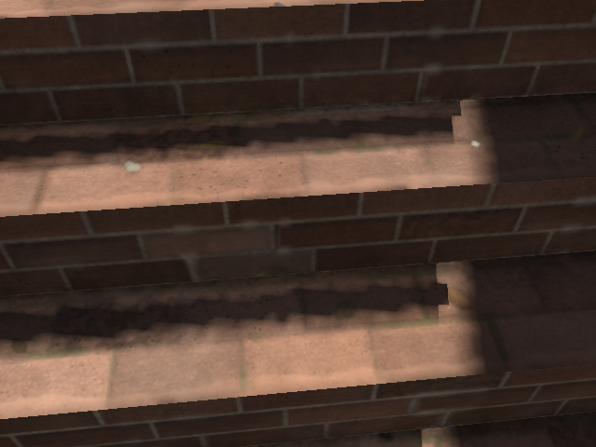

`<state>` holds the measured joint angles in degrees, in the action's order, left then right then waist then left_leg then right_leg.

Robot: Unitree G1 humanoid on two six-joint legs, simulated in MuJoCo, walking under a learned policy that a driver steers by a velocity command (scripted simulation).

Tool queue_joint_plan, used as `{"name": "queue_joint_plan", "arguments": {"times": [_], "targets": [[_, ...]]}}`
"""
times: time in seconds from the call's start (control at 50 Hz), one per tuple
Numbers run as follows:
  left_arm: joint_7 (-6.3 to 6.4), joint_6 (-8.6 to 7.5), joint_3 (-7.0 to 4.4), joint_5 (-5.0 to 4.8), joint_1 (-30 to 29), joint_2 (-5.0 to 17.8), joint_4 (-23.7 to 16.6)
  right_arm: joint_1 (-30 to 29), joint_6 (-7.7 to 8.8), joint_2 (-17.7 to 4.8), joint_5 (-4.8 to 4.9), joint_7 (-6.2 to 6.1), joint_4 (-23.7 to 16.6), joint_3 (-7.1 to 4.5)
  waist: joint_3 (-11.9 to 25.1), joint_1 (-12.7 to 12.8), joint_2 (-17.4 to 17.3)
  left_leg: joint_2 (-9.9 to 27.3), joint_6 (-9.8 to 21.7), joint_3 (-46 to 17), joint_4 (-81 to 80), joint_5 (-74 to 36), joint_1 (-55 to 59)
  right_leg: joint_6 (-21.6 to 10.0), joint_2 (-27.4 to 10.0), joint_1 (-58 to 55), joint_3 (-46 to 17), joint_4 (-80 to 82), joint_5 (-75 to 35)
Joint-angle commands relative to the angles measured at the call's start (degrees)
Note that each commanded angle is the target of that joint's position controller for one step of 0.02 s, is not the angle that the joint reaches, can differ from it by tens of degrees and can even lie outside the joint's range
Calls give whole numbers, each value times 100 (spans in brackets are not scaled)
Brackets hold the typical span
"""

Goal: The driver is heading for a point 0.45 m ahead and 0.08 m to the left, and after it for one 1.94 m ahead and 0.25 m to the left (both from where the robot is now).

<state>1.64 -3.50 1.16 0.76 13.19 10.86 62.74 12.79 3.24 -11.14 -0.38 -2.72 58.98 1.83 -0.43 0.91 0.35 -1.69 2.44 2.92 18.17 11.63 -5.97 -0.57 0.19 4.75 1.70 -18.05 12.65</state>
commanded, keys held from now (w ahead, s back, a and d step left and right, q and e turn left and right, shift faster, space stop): no key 0.30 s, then q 0.14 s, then w+q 0.50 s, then w+e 0.06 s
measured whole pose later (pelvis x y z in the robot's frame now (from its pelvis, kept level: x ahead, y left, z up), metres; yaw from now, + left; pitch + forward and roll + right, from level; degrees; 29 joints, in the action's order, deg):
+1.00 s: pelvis -0.01 +0.02 +0.00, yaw +19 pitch +1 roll -1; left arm 1.9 -1.4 0.2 1.7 4.6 13.2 46.1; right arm 13.3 0.9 -14.0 -1.5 -2.0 47.9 -2.6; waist -1.6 -0.3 0.0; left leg -5.4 5.2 -4.5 22.0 13.7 -9.1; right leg 0.7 -0.5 23.7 3.0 -49.3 20.0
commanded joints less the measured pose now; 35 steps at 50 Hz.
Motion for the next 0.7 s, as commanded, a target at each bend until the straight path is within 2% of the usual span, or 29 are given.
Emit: {"name": "queue_joint_plan", "arguments": {"times": [0.02,0.2,0.22,0.3,0.32,0.36,0.4,0.44,0.46,0.48,0.52,0.54,0.56,0.58,0.6,0.62,0.64,0.66,0.7], "targets": [[29,8,-89,-12,249,558,-102,211,12,-569,14,-38,-117,-101,7,-10,-13,868,40,-671,-52,-1979,342,-81,-695,160,-477,155,-1769],[23,73,-100,-13,146,671,-98,134,-61,-648,15,-32,-35,-113,-3,-20,-34,928,-11,-675,-5,-2006,339,-73,-721,46,-504,142,-1858],[46,95,-99,-38,186,665,-43,118,-64,-611,-22,-27,-50,-99,-48,-57,-39,951,-11,-688,-75,-2019,303,-99,-731,20,-518,152,-1941],[57,126,-99,-23,199,706,-42,137,-81,-648,-4,-33,12,-101,-44,-47,-50,956,-26,-691,-120,-1811,287,-115,-755,-35,-535,183,-1844],[-53,165,-268,-106,-44,1117,-194,-41,-177,-1186,-4,82,-26,-302,-193,-24,-46,583,-69,-553,-5,-1804,47,-46,-471,132,-394,63,-1913],[-33,201,-330,-61,-63,1133,-307,-182,-273,-1104,3,81,-230,-358,24,-22,55,588,11,-598,123,-1834,-82,1,-419,93,-249,-124,-1817],[94,253,-394,-61,-119,1110,-505,-375,-317,-1088,44,20,-511,-428,181,-8,-11,613,134,-726,362,-1906,-307,13,-396,125,-154,-416,-1673],[230,313,-465,-66,-85,1112,-669,-384,-347,-1124,28,-43,-724,-519,297,-21,-127,732,310,-996,578,-1778,-560,-8,-365,263,-53,-822,-1446],[278,297,-324,65,116,763,-606,-138,-289,-687,-35,-44,-599,-341,463,-31,-327,995,339,-1247,499,-1503,-553,-144,-540,171,-100,-681,-793],[266,290,-299,127,56,710,-719,-248,-304,-665,-6,-48,-662,-328,281,58,-389,923,304,-1306,453,-933,-765,-154,-511,307,-103,-474,-47],[243,278,-302,178,-112,900,-867,-529,-373,-672,-62,-22,-880,-291,-88,56,-21,641,213,-1211,628,33,-1231,-284,-679,518,-339,58,750],[230,261,-319,202,-172,1045,-946,-579,-382,-628,-64,1,-989,-278,-158,13,225,395,162,-982,924,340,-1392,-390,-893,541,-543,298,866],[220,232,-353,200,-253,1189,-994,-512,-392,-576,-88,22,-1021,-256,-93,-49,628,91,92,-595,1602,489,-1382,-589,-1236,596,-792,591,876],[226,180,-332,199,-459,1202,-1176,-277,-380,-632,-140,26,-984,-257,152,-87,965,32,130,-352,2656,1078,-1128,-933,-1673,844,-937,775,785],[219,175,-313,178,-587,1150,-1294,-206,-361,-694,-169,31,-1047,-287,159,-71,768,146,165,-280,3552,1641,-1159,-1324,-2035,1153,-985,873,591],[225,131,-343,156,-592,1246,-1296,-137,-376,-655,-156,13,-1109,-288,-121,-142,594,327,133,-201,3956,2067,-1418,-1533,-2125,1261,-865,901,462],[218,93,-341,153,-679,1245,-1295,-35,-372,-624,-160,9,-1157,-280,-257,-284,276,547,138,-234,3633,2079,-1372,-1443,-2001,1266,-540,728,-86],[206,34,-296,169,-703,1184,-1351,-351,-315,-634,-109,41,-1263,-274,-373,-145,-48,557,148,-229,2796,1969,-1514,-1273,-1913,758,-407,486,-1141],[137,2,-343,142,-558,1327,-1322,-143,-230,-557,-64,26,-1243,-277,136,-81,191,236,135,87,1941,1337,-1122,-1128,-1773,6,-11,-252,-2928]]}}
Next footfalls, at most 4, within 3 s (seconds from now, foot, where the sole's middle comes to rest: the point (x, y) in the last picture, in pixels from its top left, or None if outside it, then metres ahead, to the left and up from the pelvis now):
1.10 right None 0.06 -0.05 -0.79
2.08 right None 0.01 -0.11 -0.79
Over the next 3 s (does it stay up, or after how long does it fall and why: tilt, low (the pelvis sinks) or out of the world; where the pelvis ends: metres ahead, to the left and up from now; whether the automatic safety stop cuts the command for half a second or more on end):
stays up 0.00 0.03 -0.02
